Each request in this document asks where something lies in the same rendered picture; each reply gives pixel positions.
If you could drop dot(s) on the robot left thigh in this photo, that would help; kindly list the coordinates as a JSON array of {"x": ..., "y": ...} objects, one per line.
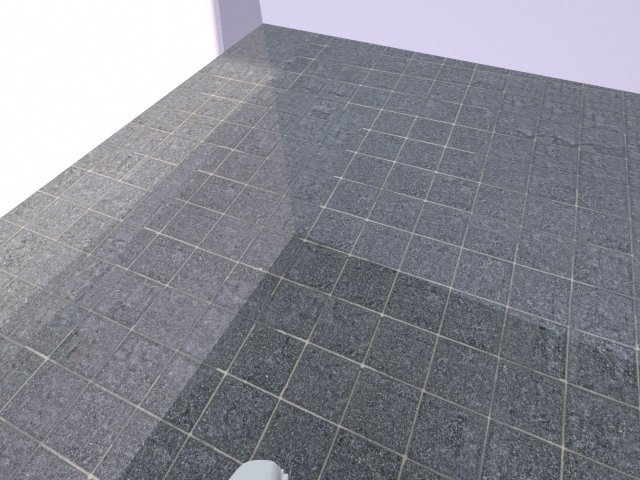
[{"x": 259, "y": 470}]

